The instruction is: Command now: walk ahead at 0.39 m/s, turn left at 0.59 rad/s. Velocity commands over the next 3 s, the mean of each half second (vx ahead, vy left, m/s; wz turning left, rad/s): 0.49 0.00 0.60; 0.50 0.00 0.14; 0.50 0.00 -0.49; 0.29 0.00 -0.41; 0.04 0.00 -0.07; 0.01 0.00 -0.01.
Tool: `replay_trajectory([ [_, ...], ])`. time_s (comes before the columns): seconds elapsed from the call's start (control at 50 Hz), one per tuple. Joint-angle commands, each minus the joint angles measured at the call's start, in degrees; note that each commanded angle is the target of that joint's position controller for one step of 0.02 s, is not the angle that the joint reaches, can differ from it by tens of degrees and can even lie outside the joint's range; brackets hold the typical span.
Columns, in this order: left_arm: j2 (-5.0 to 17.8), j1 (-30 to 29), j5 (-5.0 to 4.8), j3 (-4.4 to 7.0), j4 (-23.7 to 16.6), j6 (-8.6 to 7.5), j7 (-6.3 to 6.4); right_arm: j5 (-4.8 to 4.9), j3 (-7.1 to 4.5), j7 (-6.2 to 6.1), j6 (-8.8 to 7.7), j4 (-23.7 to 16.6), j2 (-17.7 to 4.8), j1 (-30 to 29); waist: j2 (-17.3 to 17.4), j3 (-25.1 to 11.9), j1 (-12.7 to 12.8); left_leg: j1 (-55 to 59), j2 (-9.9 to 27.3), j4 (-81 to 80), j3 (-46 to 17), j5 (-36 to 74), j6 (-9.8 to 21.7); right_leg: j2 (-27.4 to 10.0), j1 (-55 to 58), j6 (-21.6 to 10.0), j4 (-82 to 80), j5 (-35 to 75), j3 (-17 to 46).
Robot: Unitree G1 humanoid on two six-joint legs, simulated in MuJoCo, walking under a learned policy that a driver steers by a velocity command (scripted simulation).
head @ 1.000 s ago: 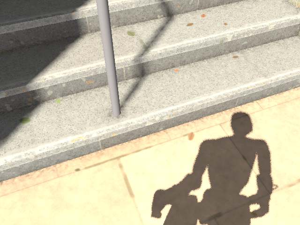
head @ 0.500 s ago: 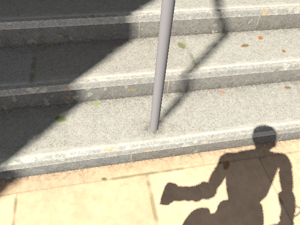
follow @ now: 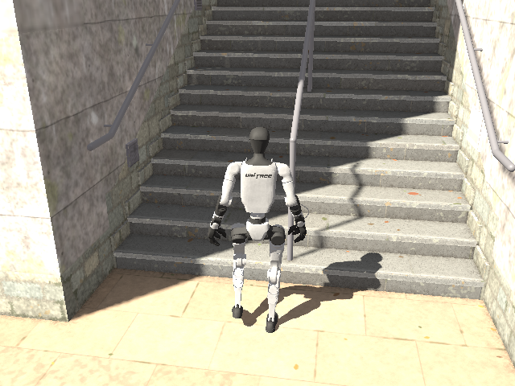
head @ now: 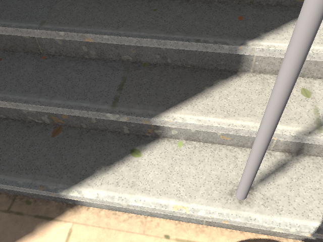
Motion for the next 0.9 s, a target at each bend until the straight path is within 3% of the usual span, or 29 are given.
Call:
replay_trajectory([
  [0.02, 4.29, 0.70, -0.19, 0.45, -1.81, -1.25, -0.04, -0.18, 0.72, 0.68, -0.05, -3.53, 0.66, 0.11, -7.40, -1.13, -2.02, -3.60, 2.12, -4.44, 0.23, 4.98, -1.17, -16.31, 3.01, -7.08, -8.09, 31.36, 6.64],
  [0.04, 5.25, 1.79, -0.15, 0.92, -1.29, -1.40, -0.21, 0.14, 0.95, 1.02, -0.03, -4.14, 0.45, -1.91, -8.55, -2.99, -1.23, -2.87, 2.99, -6.72, 0.71, 8.30, -0.76, -15.63, 3.76, -6.44, -9.66, 20.24, 5.27],
  [0.08, 5.15, 2.29, -0.25, 0.79, -0.72, -1.35, -0.06, 0.59, 1.22, 1.57, 0.06, -5.43, 0.49, -7.34, -7.87, -0.53, -0.05, -2.91, 2.94, -13.51, 1.32, 14.10, -0.24, -15.33, 3.74, -5.73, -11.96, 12.91, 4.01],
  [0.14, 5.60, 4.52, 0.01, 0.65, 0.50, -0.80, 0.81, 0.17, 2.14, 1.39, -0.20, -7.18, 1.68, -13.95, -6.31, 1.86, 1.52, -1.42, 2.27, -22.66, 4.82, 13.98, -0.03, -15.75, 6.35, -4.86, -12.24, 16.37, 0.71],
  [0.2, 7.67, 6.99, 0.18, 0.80, 2.20, -0.43, 0.85, -0.70, 2.34, 1.79, -0.50, -8.57, 0.64, -16.97, -7.82, 1.79, 1.85, -0.54, 0.67, -26.29, 7.74, 7.45, 1.94, -17.14, 12.28, -4.13, -6.66, 26.97, -1.53],
  [0.24, 8.52, 7.33, 0.63, 0.82, 2.95, 0.93, 1.43, -0.60, 2.04, 1.73, -0.75, -7.92, -0.23, -14.59, -9.55, -1.47, 0.56, 4.93, -2.86, -29.69, 9.01, 1.45, 4.03, -17.19, 15.54, -3.03, 1.02, 41.65, -3.72],
  [0.26, 9.69, 7.42, 0.69, 1.10, 2.99, 1.92, 1.53, 0.02, 1.42, 1.41, -1.31, -6.52, -1.12, -10.34, -9.33, -3.97, -0.68, 9.28, -5.90, -32.57, 10.35, 1.36, 4.90, -15.77, 16.57, -2.45, 8.99, 47.17, -4.65],
  [0.28, 10.67, 7.30, 0.14, 1.26, 2.61, 2.41, 1.49, -0.54, 0.65, 0.73, -2.00, -4.03, -2.46, -3.01, -7.38, -8.02, -3.67, 19.98, -8.12, -35.58, 10.95, 4.00, 6.49, -14.73, 12.20, -1.47, 20.57, 46.40, -6.17],
  [0.3, 10.03, 6.28, 0.24, 1.01, 0.69, 2.37, 1.82, -1.91, -1.12, -0.26, -2.35, -1.82, -6.95, 6.40, -3.82, -14.06, -7.62, 35.21, -0.90, -36.06, 0.83, 1.97, 9.29, -13.94, -0.57, 0.13, 35.15, 29.40, -5.50],
  [0.32, 2.94, 7.45, -0.30, -0.79, -3.88, 1.82, 0.62, -1.58, -2.91, -1.41, -1.88, -2.30, -13.60, 7.85, 12.18, -18.86, -4.80, 54.48, 16.43, -37.20, -27.04, 7.93, 17.52, -4.63, -27.80, 3.48, 54.71, -18.34, -5.62],
  [0.34, 6.69, 1.18, 0.52, 0.03, -4.35, 1.75, 0.89, -0.14, -3.40, -1.85, -1.06, -2.22, -13.81, 11.97, 4.35, -21.05, -7.71, 54.58, 18.00, -42.53, -35.58, 14.63, 19.10, -2.22, -33.38, 3.30, 63.24, -19.33, 5.50],
  [0.36, 6.23, -2.33, 0.22, -0.18, -5.57, 1.32, 0.61, 1.16, -2.85, -1.96, -0.64, -2.08, -11.35, 8.89, 0.67, -15.23, -6.62, 49.10, 15.75, -42.95, -25.63, 19.97, 17.04, -5.80, -34.52, 2.75, 61.44, -11.92, 8.51],
  [0.38, 4.96, -2.53, -0.04, -0.81, -5.44, 0.90, 0.68, 1.44, -2.14, -1.74, -0.56, -2.34, -8.20, 5.20, -1.58, -10.39, -4.31, 41.72, 13.18, -43.90, -20.93, 24.69, 15.32, -6.98, -32.16, 2.81, 57.57, -9.05, 8.13],
  [0.4, 4.92, -2.48, 0.50, -0.80, -5.03, 1.40, 0.85, 1.72, -1.55, -1.88, -0.70, -3.03, -6.32, 2.23, -3.73, -7.47, -1.81, 36.16, 10.48, -45.17, -17.65, 27.06, 13.43, -8.25, -29.76, 3.25, 53.86, -8.93, 8.93],
  [0.44, 5.33, 0.99, 1.63, -0.47, -4.21, 3.46, 0.36, 2.31, -0.38, -2.30, -2.28, -3.35, -3.89, -0.46, -1.49, -5.61, 1.63, 26.82, 7.89, -47.12, -14.58, 32.92, 12.57, -8.36, -23.27, 3.97, 50.64, -9.25, 9.10],
  [0.5, 3.53, -1.63, 2.09, -1.12, -6.11, 4.66, 0.12, 2.07, -0.99, -2.45, -3.14, -2.43, -6.37, 2.51, -2.64, -7.24, 1.64, 24.59, 5.24, -46.79, -11.90, 38.15, 12.13, -6.98, -22.19, 5.73, 48.04, -5.84, 7.51],
  [0.54, 2.74, -3.89, 1.92, -1.51, -7.19, 5.05, 0.48, 1.77, -1.21, -2.78, -2.85, -2.20, -6.71, 4.30, 1.10, -7.50, 0.70, 24.72, 4.73, -47.15, -13.31, 31.89, 12.90, -6.32, -25.48, 6.57, 52.74, -5.85, 6.46],
  [0.58, 3.84, -9.64, 1.87, -1.26, -9.79, 5.15, 1.52, 1.96, -1.22, -2.77, -2.73, -1.25, -6.39, 9.59, 0.23, -4.88, -1.72, 29.25, 7.40, -48.91, -20.32, 20.25, 15.34, -7.31, -38.55, 5.91, 62.22, -8.08, 7.65],
  [0.6, 2.93, -12.78, 2.56, -1.27, -11.61, 5.31, 1.71, 1.35, -1.26, -2.78, -2.78, -0.90, -6.46, 12.78, 1.15, -4.02, -3.42, 35.24, 9.13, -48.64, -24.04, 17.38, 16.68, -7.34, -49.05, 4.92, 71.46, -11.39, 7.38],
  [0.64, 1.80, -18.21, 2.89, -1.70, -14.90, 5.17, 1.58, 1.24, -0.94, -3.06, -3.39, 0.76, -6.51, 18.29, -1.29, -3.46, -5.35, 44.52, 11.28, -45.94, -27.21, 14.52, 17.50, -6.86, -65.89, 3.45, 87.77, -18.13, 8.44],
  [0.7, -1.21, -24.57, 2.05, -3.53, -18.90, 5.18, 1.53, 0.66, 0.23, -3.49, -4.10, 3.95, -4.83, 22.40, 1.05, 1.73, -5.86, 45.00, 12.26, -47.45, -24.08, 13.71, 13.91, -5.99, -78.65, 0.41, 99.77, -26.98, 9.32],
  [0.74, -2.38, -27.26, 1.54, -4.47, -21.63, 5.61, 1.73, 1.11, 0.74, -3.87, -4.37, 6.11, -4.46, 21.77, 0.57, 4.40, -4.13, 38.89, 11.56, -49.58, -20.09, 12.21, 10.36, -5.50, -77.75, -1.45, 98.74, -29.49, 10.27],
  [0.78, -3.03, -28.84, 0.94, -5.48, -23.70, 6.42, 1.56, 1.52, 1.61, -4.10, -3.55, 7.59, -4.03, 20.51, -0.04, 4.73, -2.80, 33.43, 8.97, -55.71, -14.46, 8.64, 8.48, -5.87, -71.77, -1.64, 87.72, -27.06, 5.87],
  [0.8, -4.33, -30.68, 1.78, -5.98, -25.48, 7.06, 1.45, 2.18, 1.77, -5.06, -3.50, 9.05, -3.51, 20.84, -0.20, 4.99, -2.29, 31.27, 10.65, -59.04, -14.55, 14.98, 8.44, -6.40, -67.43, -2.70, 86.24, -28.11, 7.33],
  [0.82, -2.82, -25.35, 1.59, -6.18, -24.30, 7.90, 0.93, 2.65, 1.63, -4.84, -3.18, 7.60, -5.83, 16.61, -3.95, 2.14, 0.64, 28.03, 9.59, -63.35, -8.13, 21.17, 7.56, -7.08, -53.98, -3.06, 72.68, -20.45, 3.12],
  [0.84, -2.84, -20.16, 1.56, -6.03, -21.35, 8.31, 0.79, 3.63, 1.74, -4.48, -2.92, 6.06, -6.22, 11.56, -3.46, -1.67, 2.44, 23.24, 6.75, -62.22, -1.45, 40.94, 6.06, -5.11, -37.01, -4.18, 65.05, -17.35, 1.49],
  [0.86, -2.58, -13.38, 0.78, -5.58, -18.05, 8.20, 0.58, 4.98, 1.49, -4.15, -3.36, 4.30, -7.82, 9.79, -1.18, -7.26, 4.67, 17.35, 7.03, -56.47, 1.78, 72.03, 6.49, -1.48, -18.32, -4.84, 61.21, -13.39, -2.38],
  [0.88, -0.44, -5.39, 0.20, -4.34, -14.80, 8.26, 0.85, 5.37, 0.60, -4.21, -3.81, 5.59, -11.04, 11.02, 4.12, -14.04, 7.78, 21.45, 9.44, -46.53, 1.34, 92.20, 5.91, 1.53, -8.27, -4.87, 61.05, -14.33, -2.94],
  [0.9, 0.88, 1.66, 0.02, -3.17, -12.60, 7.95, 0.89, 5.79, -0.32, -4.08, -3.73, 5.84, -12.69, 10.06, 5.72, -18.29, 11.35, 26.30, 10.11, -35.13, 1.90, 98.95, 4.65, 3.27, -2.97, -4.97, 52.45, -13.00, -1.77],
])
Next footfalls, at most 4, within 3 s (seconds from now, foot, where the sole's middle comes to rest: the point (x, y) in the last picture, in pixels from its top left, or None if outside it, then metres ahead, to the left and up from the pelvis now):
0.28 left None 0.29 0.14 -0.78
0.92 right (159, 179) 0.67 0.07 -0.63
1.48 left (119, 86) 1.04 0.25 -0.47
2.00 right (178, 25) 1.26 -0.01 -0.31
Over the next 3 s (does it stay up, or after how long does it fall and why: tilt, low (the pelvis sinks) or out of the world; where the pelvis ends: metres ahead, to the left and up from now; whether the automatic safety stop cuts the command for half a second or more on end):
stays up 1.27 0.11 0.47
